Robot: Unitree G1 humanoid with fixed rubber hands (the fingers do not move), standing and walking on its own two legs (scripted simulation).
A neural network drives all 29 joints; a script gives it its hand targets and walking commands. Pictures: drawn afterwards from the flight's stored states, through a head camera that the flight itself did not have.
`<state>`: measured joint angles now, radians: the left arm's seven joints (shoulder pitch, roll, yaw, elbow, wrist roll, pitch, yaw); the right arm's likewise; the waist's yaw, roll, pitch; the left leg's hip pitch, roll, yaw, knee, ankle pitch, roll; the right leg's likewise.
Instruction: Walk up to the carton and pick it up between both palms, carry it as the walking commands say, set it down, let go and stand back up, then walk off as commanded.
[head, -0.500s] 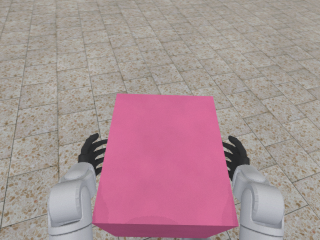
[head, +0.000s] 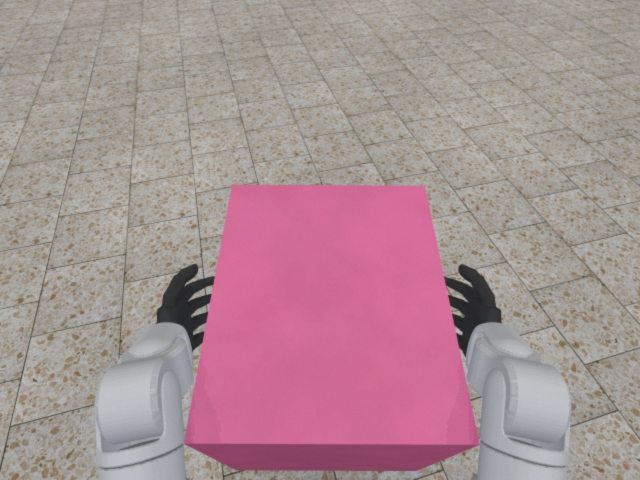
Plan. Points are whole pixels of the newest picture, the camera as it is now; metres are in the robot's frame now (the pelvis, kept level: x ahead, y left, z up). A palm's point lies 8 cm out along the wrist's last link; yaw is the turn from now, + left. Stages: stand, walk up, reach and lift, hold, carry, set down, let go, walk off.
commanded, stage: carry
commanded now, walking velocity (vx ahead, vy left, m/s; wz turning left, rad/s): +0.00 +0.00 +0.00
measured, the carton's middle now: (327, 332) +0.29 +0.00 +0.01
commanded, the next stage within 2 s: none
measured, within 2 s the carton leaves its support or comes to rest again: neither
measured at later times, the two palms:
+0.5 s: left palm (175, 300) +0.30 +0.18 +0.08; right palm (455, 301) +0.30 -0.15 +0.08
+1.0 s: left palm (158, 325) +0.26 +0.19 +0.09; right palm (462, 327) +0.26 -0.15 +0.09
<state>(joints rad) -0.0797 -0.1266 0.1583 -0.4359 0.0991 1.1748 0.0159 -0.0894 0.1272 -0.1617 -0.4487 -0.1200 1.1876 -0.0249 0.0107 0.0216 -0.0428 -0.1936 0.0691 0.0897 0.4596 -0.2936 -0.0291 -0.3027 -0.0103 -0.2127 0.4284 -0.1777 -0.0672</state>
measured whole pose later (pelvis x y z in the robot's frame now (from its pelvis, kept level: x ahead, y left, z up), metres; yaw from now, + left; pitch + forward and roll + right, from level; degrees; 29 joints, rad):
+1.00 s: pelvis +0.01 +0.02 +0.00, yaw +0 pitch +1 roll +0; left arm -0.11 -0.13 0.17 -0.35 0.12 1.20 0.02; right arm -0.12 0.13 -0.19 -0.36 -0.12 1.19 -0.03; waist 0.00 0.00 -0.10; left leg -0.17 0.03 0.10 0.49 -0.35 0.01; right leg -0.30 -0.05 -0.19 0.50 -0.22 -0.03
